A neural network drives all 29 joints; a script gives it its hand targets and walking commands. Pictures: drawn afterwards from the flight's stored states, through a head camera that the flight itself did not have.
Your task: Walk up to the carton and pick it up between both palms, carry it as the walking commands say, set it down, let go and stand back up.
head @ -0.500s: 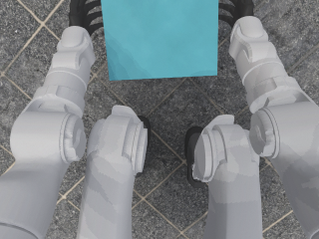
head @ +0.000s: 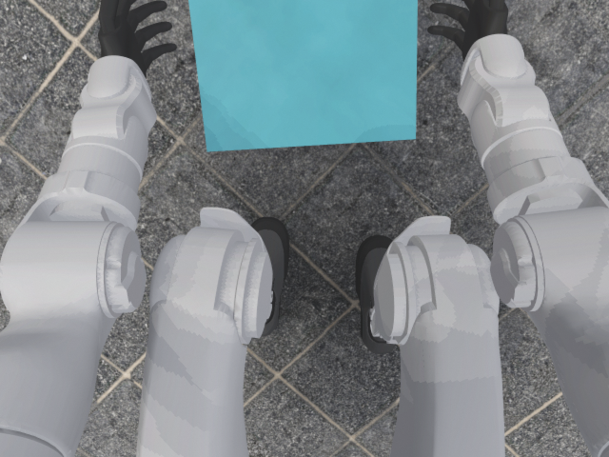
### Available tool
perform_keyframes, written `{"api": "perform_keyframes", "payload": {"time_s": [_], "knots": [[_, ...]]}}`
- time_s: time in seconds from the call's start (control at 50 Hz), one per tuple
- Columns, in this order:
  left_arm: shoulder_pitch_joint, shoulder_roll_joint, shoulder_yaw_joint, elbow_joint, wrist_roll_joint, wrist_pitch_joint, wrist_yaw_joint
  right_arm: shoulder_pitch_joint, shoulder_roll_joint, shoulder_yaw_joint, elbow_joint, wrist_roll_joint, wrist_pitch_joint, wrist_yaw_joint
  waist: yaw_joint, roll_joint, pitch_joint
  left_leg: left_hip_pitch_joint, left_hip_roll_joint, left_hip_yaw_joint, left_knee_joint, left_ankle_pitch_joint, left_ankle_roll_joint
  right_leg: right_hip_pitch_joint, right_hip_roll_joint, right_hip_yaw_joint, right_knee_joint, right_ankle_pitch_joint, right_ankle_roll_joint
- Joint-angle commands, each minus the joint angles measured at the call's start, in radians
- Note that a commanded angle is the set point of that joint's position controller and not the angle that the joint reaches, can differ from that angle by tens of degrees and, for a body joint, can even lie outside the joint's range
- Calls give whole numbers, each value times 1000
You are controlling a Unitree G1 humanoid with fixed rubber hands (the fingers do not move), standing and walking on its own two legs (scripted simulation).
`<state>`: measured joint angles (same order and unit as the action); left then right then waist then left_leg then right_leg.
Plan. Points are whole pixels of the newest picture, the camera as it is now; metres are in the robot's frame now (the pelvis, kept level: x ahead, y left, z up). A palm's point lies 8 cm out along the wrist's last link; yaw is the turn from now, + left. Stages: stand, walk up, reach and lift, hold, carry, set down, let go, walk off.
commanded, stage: set down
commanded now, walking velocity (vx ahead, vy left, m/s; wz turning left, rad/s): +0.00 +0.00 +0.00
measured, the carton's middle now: (304, 34) +0.52 +0.04 -0.27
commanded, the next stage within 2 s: let go in 1.54 s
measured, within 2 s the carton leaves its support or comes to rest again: neither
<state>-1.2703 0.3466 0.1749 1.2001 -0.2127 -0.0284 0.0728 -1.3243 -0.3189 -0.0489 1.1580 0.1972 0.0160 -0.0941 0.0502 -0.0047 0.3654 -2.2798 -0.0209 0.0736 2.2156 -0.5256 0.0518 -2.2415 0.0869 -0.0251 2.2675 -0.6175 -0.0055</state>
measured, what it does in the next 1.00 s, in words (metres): rises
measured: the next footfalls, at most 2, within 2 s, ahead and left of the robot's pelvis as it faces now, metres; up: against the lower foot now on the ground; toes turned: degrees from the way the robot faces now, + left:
none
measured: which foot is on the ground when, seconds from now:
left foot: down 0.00-1.00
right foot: down 0.00-1.00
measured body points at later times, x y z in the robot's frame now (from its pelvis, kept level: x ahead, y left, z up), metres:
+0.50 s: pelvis -0.01 -0.01 +0.05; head +0.34 +0.02 +0.33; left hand +0.49 +0.25 -0.10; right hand +0.54 -0.14 -0.10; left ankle +0.13 +0.10 -0.32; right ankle +0.10 -0.10 -0.32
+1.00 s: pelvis +0.03 +0.00 +0.17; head +0.32 +0.01 +0.51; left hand +0.48 +0.26 +0.05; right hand +0.54 -0.17 +0.05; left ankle +0.12 +0.10 -0.32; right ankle +0.10 -0.10 -0.32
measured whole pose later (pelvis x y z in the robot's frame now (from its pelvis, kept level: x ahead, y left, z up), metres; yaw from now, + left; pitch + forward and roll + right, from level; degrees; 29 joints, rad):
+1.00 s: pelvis +0.03 +0.00 +0.17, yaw +0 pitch +42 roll +0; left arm -0.91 0.29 0.28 0.79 -0.11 0.14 0.00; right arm -1.00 -0.27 -0.19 0.79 0.08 0.18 -0.05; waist 0.07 -0.02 -0.03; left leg -1.90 -0.05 0.02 1.66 -0.49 0.03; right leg -1.87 0.08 0.00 1.70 -0.56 -0.02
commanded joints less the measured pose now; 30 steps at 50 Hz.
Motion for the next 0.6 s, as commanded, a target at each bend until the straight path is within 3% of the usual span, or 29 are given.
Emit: {"api": "perform_keyframes", "payload": {"time_s": [0.0,0.02,0.06,0.08,0.14,0.16,0.24,0.26,0.28,0.34,0.4,0.42,0.48,0.5,0.52,0.54,0.56,0.58], "knots": [[-216,159,20,-122,0,-26,0,-254,-119,-20,-131,3,-25,12,51,-46,-1034,544,25,-144,-147,311,-45,296,-61,84,-171,211,8],[-207,149,13,-141,-7,-27,-1,-237,-113,-16,-140,6,-27,12,40,-53,-1060,555,21,-142,-146,328,-45,313,-56,81,-171,225,5],[-192,163,14,-174,-8,-26,0,-253,-120,-8,-174,19,-25,15,59,-53,-1120,599,20,-138,-144,353,-43,344,-58,74,-167,243,7],[-202,169,8,-214,-20,-24,3,-244,-147,-22,-197,11,-25,11,43,-57,-1167,629,16,-137,-149,366,-45,369,-58,65,-164,259,9],[-203,192,2,-366,-26,-12,13,-249,-146,-10,-329,44,-7,3,70,-28,-1365,773,5,-126,-157,435,-40,449,-45,50,-174,302,7],[-193,210,10,-392,-36,0,15,-253,-157,-11,-375,41,0,-6,56,-54,-1434,794,4,-118,-155,424,-35,512,-42,42,-184,299,8],[-222,257,2,-606,-68,93,38,-273,-170,17,-552,105,87,-35,80,-10,-1810,1066,0,-72,-203,398,-31,729,-21,-10,-211,250,-12],[-183,238,16,-592,-58,117,42,-240,-172,-4,-534,82,112,-37,82,-15,-1765,1082,1,-68,-211,409,-33,740,-20,-8,-228,249,-12],[-181,236,32,-671,-41,124,41,-216,-155,-11,-591,81,124,-35,97,-15,-1784,1112,-2,-64,-217,432,-32,759,-17,-4,-236,269,-8],[-170,212,31,-626,2,146,37,-219,-159,-44,-547,38,141,-35,101,27,-1566,1003,-1,-69,-273,303,-33,627,-22,5,-288,146,-16],[-152,184,60,-475,32,143,27,-210,-166,-101,-420,-39,130,-38,61,11,-1381,867,2,-80,-299,223,-44,573,-29,18,-320,113,-17],[-142,160,56,-464,35,138,21,-191,-175,-121,-404,-57,123,-37,44,29,-1358,842,0,-77,-313,227,-54,562,-27,25,-336,128,-19],[-94,107,42,-420,38,105,2,-111,-140,-149,-343,-106,95,-26,-10,9,-1337,820,-6,-79,-323,293,-58,566,-23,31,-364,211,-9],[-94,108,51,-505,35,100,-1,-105,-169,-181,-410,-127,86,-23,-21,15,-1414,858,-15,-81,-336,340,-66,596,-16,26,-374,260,-4],[-76,106,49,-424,35,100,-4,-76,-146,-174,-346,-132,86,-21,-29,-1,-1373,833,-13,-87,-350,317,-60,568,-17,24,-393,237,-4],[-66,97,48,-477,33,104,-7,-77,-178,-194,-409,-138,83,-16,-25,16,-1405,864,-17,-88,-376,334,-65,586,-20,24,-416,254,-1],[-50,104,59,-438,57,101,-10,-60,-121,-164,-362,-119,88,-11,10,14,-1373,850,-20,-83,-388,331,-59,567,-15,28,-432,238,-3],[-39,108,67,-478,53,102,-13,-59,-141,-181,-404,-136,86,-8,-9,-9,-1382,849,-20,-93,-408,337,-57,581,-13,23,-448,250,1]]}}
